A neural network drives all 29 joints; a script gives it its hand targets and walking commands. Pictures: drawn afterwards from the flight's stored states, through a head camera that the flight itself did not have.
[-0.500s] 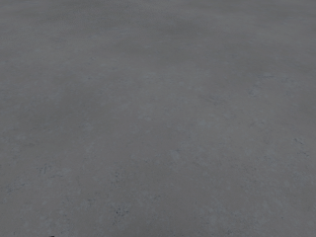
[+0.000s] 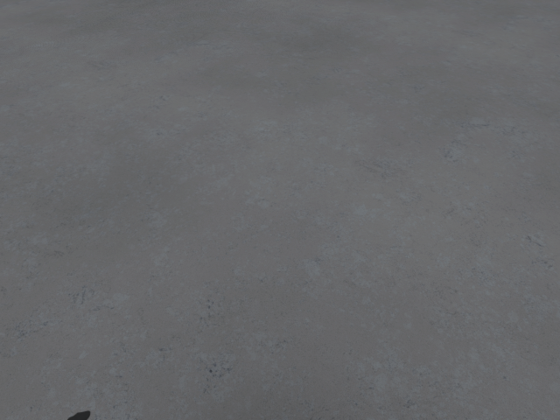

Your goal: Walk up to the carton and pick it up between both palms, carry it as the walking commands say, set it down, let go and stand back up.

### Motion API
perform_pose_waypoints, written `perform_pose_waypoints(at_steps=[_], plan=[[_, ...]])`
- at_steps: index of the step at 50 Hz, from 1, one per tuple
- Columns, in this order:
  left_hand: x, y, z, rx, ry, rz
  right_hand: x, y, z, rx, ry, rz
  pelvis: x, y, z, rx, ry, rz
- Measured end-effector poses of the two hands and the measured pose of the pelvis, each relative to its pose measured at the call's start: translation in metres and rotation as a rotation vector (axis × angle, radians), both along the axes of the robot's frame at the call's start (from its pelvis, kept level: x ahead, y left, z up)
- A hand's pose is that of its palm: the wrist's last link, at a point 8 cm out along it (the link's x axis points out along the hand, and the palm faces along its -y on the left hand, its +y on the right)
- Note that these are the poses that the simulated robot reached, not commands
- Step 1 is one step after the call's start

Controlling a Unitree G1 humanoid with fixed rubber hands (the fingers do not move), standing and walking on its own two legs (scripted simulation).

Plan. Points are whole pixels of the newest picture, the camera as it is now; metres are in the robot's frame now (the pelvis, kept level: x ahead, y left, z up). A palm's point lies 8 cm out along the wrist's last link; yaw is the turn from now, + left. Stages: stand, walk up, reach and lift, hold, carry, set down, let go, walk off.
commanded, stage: walk up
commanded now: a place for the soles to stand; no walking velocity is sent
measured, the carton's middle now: out of the picture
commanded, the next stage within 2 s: none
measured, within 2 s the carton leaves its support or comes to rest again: neither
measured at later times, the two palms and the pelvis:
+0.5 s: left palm out of the picture +0.08 +0.34 -0.08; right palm out of the picture +0.13 -0.34 -0.09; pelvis -0.02 +0.00 -0.01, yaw +6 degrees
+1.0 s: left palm out of the picture +0.14 +0.30 -0.08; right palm out of the picture +0.15 -0.35 -0.08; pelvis +0.00 -0.03 -0.01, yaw +8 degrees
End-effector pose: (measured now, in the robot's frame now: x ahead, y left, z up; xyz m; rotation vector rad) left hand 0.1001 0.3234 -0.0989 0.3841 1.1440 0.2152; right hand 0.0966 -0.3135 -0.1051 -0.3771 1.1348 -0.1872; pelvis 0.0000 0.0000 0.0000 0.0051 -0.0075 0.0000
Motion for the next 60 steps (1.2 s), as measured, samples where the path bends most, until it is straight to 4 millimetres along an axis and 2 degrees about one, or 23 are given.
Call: perform_pose_waypoints(at_steps=[5, 9, 13, 18, 22, 27, 31, 35, 39, 44, 47, 50, 52, 55, 60], plan=[[0.008, 0.000, 0.012, 0.040, -0.059, -0.025, 0.006, -0.023, 0.001, -0.023, -0.045, 0.028, -0.006, -0.011, -0.007, -0.003, 0.010, 0.016], [-0.001, -0.008, 0.016, 0.070, -0.084, -0.017, 0.027, -0.044, 0.001, -0.030, -0.112, 0.043, -0.011, -0.025, -0.015, -0.007, 0.024, 0.034], [-0.020, -0.016, 0.023, 0.069, -0.061, -0.002, 0.044, -0.045, 0.011, -0.023, -0.149, 0.087, -0.017, -0.028, -0.006, -0.002, 0.027, 0.041], [-0.025, -0.013, 0.028, 0.069, -0.080, 0.005, 0.040, -0.046, 0.015, -0.035, -0.101, 0.113, -0.020, -0.026, -0.001, -0.002, 0.035, 0.059], [-0.023, 0.000, 0.027, 0.072, -0.095, 0.004, 0.035, -0.040, 0.016, -0.052, -0.060, 0.126, -0.022, -0.016, -0.002, -0.011, 0.045, 0.076], [-0.015, 0.026, 0.017, 0.052, -0.132, 0.026, 0.021, -0.017, 0.013, -0.071, -0.037, 0.137, -0.022, 0.003, -0.010, -0.004, 0.045, 0.121], [-0.007, 0.029, 0.015, 0.016, -0.148, 0.031, 0.006, 0.003, 0.021, -0.061, -0.012, 0.133, -0.020, 0.009, -0.001, -0.015, 0.046, 0.131], [-0.001, 0.029, 0.012, -0.007, -0.144, 0.024, 0.005, 0.008, 0.030, -0.070, -0.029, 0.128, -0.021, 0.009, 0.003, -0.018, 0.048, 0.135], [0.004, 0.024, 0.010, -0.019, -0.134, 0.017, 0.016, 0.004, 0.036, -0.080, -0.060, 0.131, -0.018, 0.007, 0.003, -0.016, 0.047, 0.130], [0.020, 0.008, 0.015, -0.025, -0.169, 0.001, 0.029, -0.007, 0.038, -0.081, -0.080, 0.150, -0.011, -0.004, 0.004, -0.016, 0.053, 0.139], [0.030, -0.005, 0.018, -0.020, -0.182, -0.010, 0.039, -0.019, 0.034, -0.065, -0.097, 0.153, -0.005, -0.016, 0.001, -0.013, 0.054, 0.141], [0.036, -0.019, 0.019, 0.008, -0.204, -0.019, 0.052, -0.033, 0.023, -0.041, -0.113, 0.155, 0.004, -0.030, -0.007, 0.006, 0.058, 0.144], [0.032, -0.030, 0.021, 0.018, -0.199, -0.012, 0.061, -0.037, 0.015, -0.018, -0.123, 0.154, 0.006, -0.037, -0.008, -0.008, 0.055, 0.150], [0.014, -0.041, 0.029, 0.033, -0.192, 0.013, 0.074, -0.035, 0.011, 0.010, -0.124, 0.195, 0.006, -0.043, -0.003, 0.003, 0.044, 0.172], [-0.025, -0.031, 0.041, 0.089, -0.153, 0.097, 0.091, -0.035, 0.006, 0.025, -0.103, 0.254, 0.005, -0.047, 0.000, -0.001, 0.021, 0.205]])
